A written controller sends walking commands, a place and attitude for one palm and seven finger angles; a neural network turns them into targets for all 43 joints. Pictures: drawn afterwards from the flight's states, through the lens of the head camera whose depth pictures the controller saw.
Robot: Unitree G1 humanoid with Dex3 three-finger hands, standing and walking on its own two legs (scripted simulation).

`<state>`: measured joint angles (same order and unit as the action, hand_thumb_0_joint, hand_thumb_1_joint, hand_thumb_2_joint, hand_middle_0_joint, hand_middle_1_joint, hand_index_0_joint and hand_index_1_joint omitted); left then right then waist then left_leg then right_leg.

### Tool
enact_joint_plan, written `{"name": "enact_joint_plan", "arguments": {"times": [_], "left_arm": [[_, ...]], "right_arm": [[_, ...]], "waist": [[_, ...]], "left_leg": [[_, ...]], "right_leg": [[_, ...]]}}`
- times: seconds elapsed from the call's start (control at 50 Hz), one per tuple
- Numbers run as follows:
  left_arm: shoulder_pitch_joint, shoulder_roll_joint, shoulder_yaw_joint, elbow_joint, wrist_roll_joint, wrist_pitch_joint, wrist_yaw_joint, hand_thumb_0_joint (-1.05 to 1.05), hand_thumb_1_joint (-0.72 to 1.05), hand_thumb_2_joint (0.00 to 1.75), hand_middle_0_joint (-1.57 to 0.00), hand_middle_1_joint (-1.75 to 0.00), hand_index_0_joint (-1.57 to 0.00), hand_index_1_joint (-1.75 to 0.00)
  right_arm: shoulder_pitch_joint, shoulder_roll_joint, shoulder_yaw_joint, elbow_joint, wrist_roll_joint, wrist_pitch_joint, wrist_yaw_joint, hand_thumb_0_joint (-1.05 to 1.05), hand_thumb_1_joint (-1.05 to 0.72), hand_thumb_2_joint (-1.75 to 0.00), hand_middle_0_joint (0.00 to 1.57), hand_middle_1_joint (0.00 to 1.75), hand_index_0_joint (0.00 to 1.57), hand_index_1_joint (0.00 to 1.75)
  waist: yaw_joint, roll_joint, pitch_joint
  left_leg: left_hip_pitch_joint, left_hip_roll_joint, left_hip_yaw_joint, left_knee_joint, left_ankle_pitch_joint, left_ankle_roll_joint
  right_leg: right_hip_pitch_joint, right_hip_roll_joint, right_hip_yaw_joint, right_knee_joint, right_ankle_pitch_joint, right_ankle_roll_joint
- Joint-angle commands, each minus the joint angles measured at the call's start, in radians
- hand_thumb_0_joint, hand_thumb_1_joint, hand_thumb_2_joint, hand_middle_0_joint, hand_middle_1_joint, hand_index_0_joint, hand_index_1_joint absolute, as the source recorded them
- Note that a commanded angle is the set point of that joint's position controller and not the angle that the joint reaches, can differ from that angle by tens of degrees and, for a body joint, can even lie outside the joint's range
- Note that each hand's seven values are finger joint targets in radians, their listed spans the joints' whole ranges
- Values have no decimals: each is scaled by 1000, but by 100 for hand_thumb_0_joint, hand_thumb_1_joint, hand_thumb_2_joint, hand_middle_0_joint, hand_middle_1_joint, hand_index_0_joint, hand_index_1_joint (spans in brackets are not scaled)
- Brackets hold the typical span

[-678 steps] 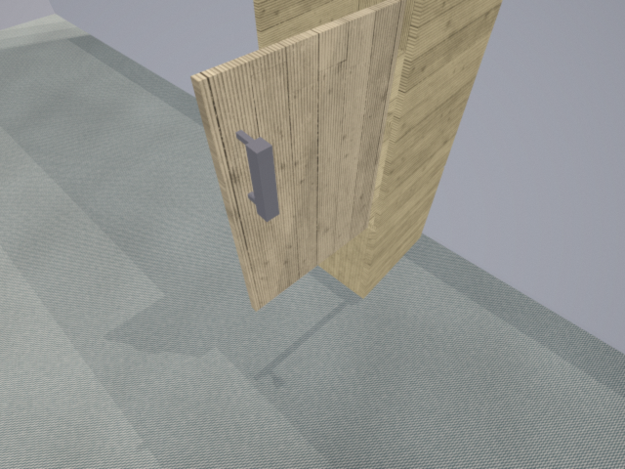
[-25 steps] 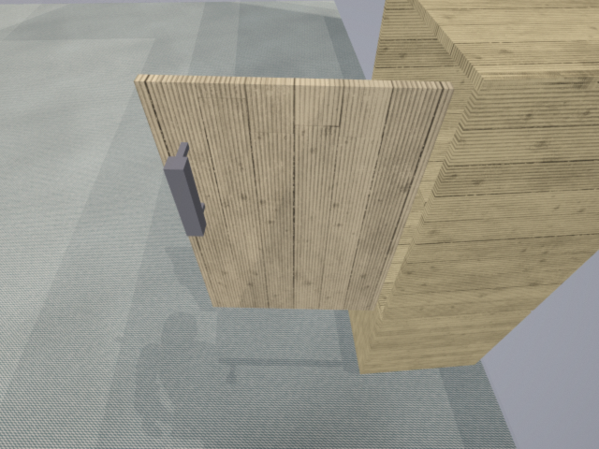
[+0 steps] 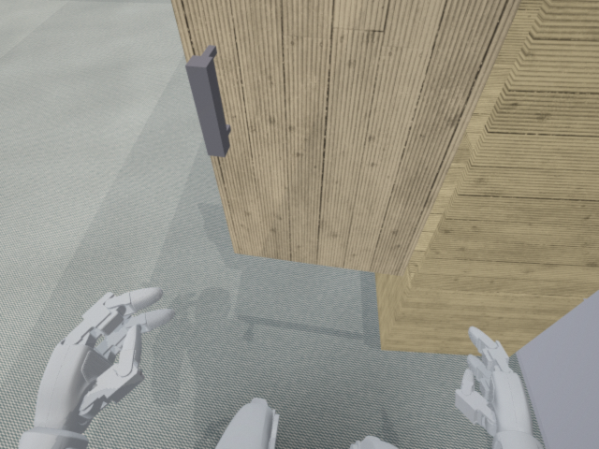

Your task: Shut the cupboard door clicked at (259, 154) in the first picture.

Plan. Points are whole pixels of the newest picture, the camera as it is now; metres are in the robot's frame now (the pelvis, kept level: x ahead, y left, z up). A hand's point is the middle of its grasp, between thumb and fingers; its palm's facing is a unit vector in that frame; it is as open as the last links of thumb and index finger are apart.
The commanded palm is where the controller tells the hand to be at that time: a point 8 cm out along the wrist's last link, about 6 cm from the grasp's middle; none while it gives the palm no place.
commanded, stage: raise the hand and make a fist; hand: left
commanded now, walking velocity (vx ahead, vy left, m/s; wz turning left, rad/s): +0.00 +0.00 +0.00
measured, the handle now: (214, 102) +0.53 +0.20 +0.18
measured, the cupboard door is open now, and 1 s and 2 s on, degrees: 84 84 84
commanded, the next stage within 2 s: bring the fist close to the handle in 1.40 s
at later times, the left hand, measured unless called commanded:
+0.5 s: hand (127, 310) +0.23 +0.22 +0.12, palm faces -0.03 -1.00 -0.04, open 3.5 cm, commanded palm +0.20 +0.27 +0.13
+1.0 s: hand (109, 259) +0.25 +0.23 +0.18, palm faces -0.01 -1.00 -0.07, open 3.1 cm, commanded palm +0.23 +0.27 +0.18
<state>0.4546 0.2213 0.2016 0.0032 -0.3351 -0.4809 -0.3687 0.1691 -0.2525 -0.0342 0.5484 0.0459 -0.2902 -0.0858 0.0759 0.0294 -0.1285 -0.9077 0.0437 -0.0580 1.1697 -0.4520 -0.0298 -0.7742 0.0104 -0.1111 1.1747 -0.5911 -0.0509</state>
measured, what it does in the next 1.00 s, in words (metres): rises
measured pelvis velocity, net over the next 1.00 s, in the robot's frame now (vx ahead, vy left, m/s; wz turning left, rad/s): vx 0.03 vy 0.03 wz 0.00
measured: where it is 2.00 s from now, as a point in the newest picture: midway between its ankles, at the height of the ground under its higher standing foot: outside the picture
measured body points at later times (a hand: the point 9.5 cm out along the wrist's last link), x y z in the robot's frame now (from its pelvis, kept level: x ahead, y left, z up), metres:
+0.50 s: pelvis +0.02 +0.04 +0.04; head +0.05 +0.04 +0.49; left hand +0.22 +0.27 +0.12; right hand +0.18 -0.21 -0.03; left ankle +0.07 +0.14 -0.64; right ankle +0.00 -0.09 -0.64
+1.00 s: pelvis +0.03 +0.03 +0.07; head +0.02 +0.02 +0.52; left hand +0.25 +0.28 +0.18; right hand +0.21 -0.19 +0.00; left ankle +0.07 +0.14 -0.64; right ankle +0.00 -0.09 -0.64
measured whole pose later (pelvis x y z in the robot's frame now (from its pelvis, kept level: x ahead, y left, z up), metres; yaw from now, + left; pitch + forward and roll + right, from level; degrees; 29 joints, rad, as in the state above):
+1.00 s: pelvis +0.03 +0.03 +0.07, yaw +0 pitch +3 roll -2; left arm 0.30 0.28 0.19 -0.16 -0.30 -0.10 -0.25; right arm 0.25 -0.24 0.06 0.58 0.06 -0.27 -0.07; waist 0.03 0.06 -0.07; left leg -0.49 0.01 -0.01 0.77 -0.32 0.01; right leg -0.36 -0.01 -0.07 0.73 -0.42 0.01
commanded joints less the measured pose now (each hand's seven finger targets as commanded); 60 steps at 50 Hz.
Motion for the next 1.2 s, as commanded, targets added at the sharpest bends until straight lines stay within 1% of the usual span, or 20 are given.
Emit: {"name": "enact_joint_plan", "arguments": {"times": [0.0, 0.06, 0.1, 0.12, 0.18, 0.24, 0.3, 0.42, 0.46, 0.52, 0.64, 0.68, 0.72, 0.74, 0.92, 0.96, 1.02, 1.04, 1.12, 1.18], "left_arm": [[-180, 166, 11, -212, -6, 31, -20, 0, 90, 90, -68, -82, -68, -82], [-91, 184, 67, -208, -18, 128, -3, 0, 90, 90, -73, -88, -73, -88], [-51, 187, 104, -247, -23, 155, 37, 0, 90, 90, -77, -92, -77, -92], [-38, 192, 119, -225, -20, 164, 54, 0, 90, 90, -79, -94, -79, -94], [-36, 140, 70, -287, -7, 137, 94, 0, 90, 90, -84, -100, -84, -100], [-37, 141, 53, -295, 2, 112, 105, 0, 90, 90, -90, -106, -90, -106], [-50, 133, 23, -324, 9, 94, 102, 0, 90, 90, -95, -112, -95, -112], [-83, 173, 43, -383, 25, 125, 126, 0, 90, 90, -106, -124, -106, -124], [-86, 151, 24, -402, 24, 138, 130, 0, 90, 90, -110, -128, -110, -128], [-99, 161, 38, -377, 25, 176, 133, 0, 90, 90, -115, -134, -115, -134], [-160, 148, 12, -386, 31, 239, 123, 0, 90, 90, -126, -146, -126, -146], [-185, 155, 17, -395, 31, 251, 124, 0, 90, 90, -130, -150, -130, -150], [-199, 190, 52, -382, 29, 266, 126, 0, 90, 90, -130, -150, -130, -150], [-207, 164, 32, -388, 26, 273, 123, 0, 90, 90, -130, -150, -130, -150], [-286, 211, 77, -376, 15, 317, 115, 0, 90, 90, -130, -150, -130, -150], [-306, 204, 76, -381, 9, 327, 110, 0, 90, 90, -130, -150, -130, -150], [-270, 208, 93, -325, 4, 348, 108, 0, 90, 90, -130, -150, -130, -150], [-265, 177, 70, -321, 1, 352, 103, 0, 90, 90, -130, -150, -130, -150], [-277, 203, 87, -329, 7, 348, 108, 0, 90, 90, -130, -150, -130, -150], [-297, 200, 85, -366, 16, 325, 121, 0, 90, 90, -130, -150, -130, -150]], "right_arm": [[8, -111, -18, -131, 11, -55, -26, 0, -90, -90, 20, 30, 20, 30], [0, -94, -13, -157, 15, -41, -19, 0, -90, -90, 20, 30, 20, 30], [-5, -79, -13, -167, 9, -35, -13, 0, -90, -90, 20, 30, 20, 30], [-11, -73, -9, -160, 6, -29, -9, 0, -90, -90, 20, 30, 20, 30], [6, -74, -10, -164, -1, -33, 4, 0, -90, -90, 20, 30, 20, 30], [19, -85, -8, -161, -5, -40, 11, 0, -90, -90, 20, 30, 20, 30], [28, -97, -6, -159, -2, -53, 16, 0, -90, -90, 20, 30, 20, 30], [31, -107, 1, -152, 3, -54, 14, 0, -90, -90, 20, 30, 20, 30], [31, -105, 3, -158, 6, -52, 16, 0, -90, -90, 20, 30, 20, 30], [24, -106, 11, -154, 7, -40, 17, 0, -90, -90, 20, 30, 20, 30], [14, -103, 29, -166, 13, -29, 19, 0, -90, -90, 20, 30, 20, 30], [9, -105, 31, -167, 14, -32, 18, 0, -90, -90, 20, 30, 20, 30], [6, -109, 33, -159, 12, -31, 17, 0, -90, -90, 20, 30, 20, 30], [3, -104, 38, -161, 13, -30, 18, 0, -90, -90, 20, 30, 20, 30], [-18, -110, 44, -135, 16, -42, 12, 0, -90, -90, 20, 30, 20, 30], [-22, -106, 42, -132, 19, -46, 11, 0, -90, -90, 20, 30, 20, 30], [-21, -111, 42, -123, 18, -49, 9, 0, -90, -90, 20, 30, 20, 30], [-26, -105, 41, -125, 20, -49, 11, 0, -90, -90, 20, 30, 20, 30], [-24, -111, 36, -125, 19, -49, 12, 0, -90, -90, 20, 30, 20, 30], [-24, -104, 36, -128, 16, -54, 14, 0, -90, -90, 20, 30, 20, 30]], "waist": [[-103, -30, -83], [-52, -6, -124], [-32, -13, -157], [-23, -16, -131], [-39, -19, -135], [-47, -24, -128], [-60, 17, -130], [-54, 44, -141], [-63, 43, -146], [-55, 48, -95], [-64, 67, -63], [-67, 43, -68], [-63, 37, -56], [-63, 37, -59], [-59, 22, -48], [-57, 30, -66], [-49, -22, -37], [-53, -21, -24], [-48, -25, -10], [-51, 1, -42]], "left_leg": [[173, -29, 19, -171, 25, 75], [226, -38, 19, -231, 87, 69], [256, -40, 20, -262, 123, 64], [255, -39, 13, -274, 137, 62], [306, -37, 13, -316, 164, 61], [320, -39, 11, -328, 182, 61], [356, -36, 8, -352, 153, 61], [421, -31, -11, -402, 169, 59], [452, -29, -9, -416, 181, 58], [455, -29, -13, -443, 187, 56], [505, -26, -10, -489, 176, 55], [525, -23, -15, -505, 161, 54], [532, -25, -12, -511, 174, 56], [537, -28, -6, -518, 179, 57], [588, -33, 8, -549, 219, 59], [608, -36, 18, -557, 228, 60], [598, -38, 23, -561, 245, 62], [597, -39, 31, -561, 249, 62], [592, -43, 36, -562, 240, 61], [613, -45, 42, -562, 244, 62]], "right_leg": [[10, -13, 218, -415, -49, 56], [106, -17, 193, -420, 49, 53], [151, -19, 171, -414, 118, 56], [164, -9, 158, -408, 142, 50], [148, 5, 95, -380, 211, 45], [156, 9, 82, -372, 249, 41], [134, 14, 61, -374, 223, 38], [188, 20, 42, -388, 262, 28], [195, 19, 36, -399, 282, 32], [224, 23, 32, -421, 300, 27], [255, 21, 28, -470, 302, 30], [261, 23, 25, -483, 289, 33], [283, 21, 32, -502, 304, 32], [294, 19, 28, -509, 310, 33], [357, 12, 43, -573, 342, 37], [367, 9, 47, -585, 353, 41], [384, 6, 53, -605, 374, 44], [377, 3, 56, -610, 383, 47], [386, 0, 69, -621, 362, 49], [384, -1, 68, -617, 361, 50]]}}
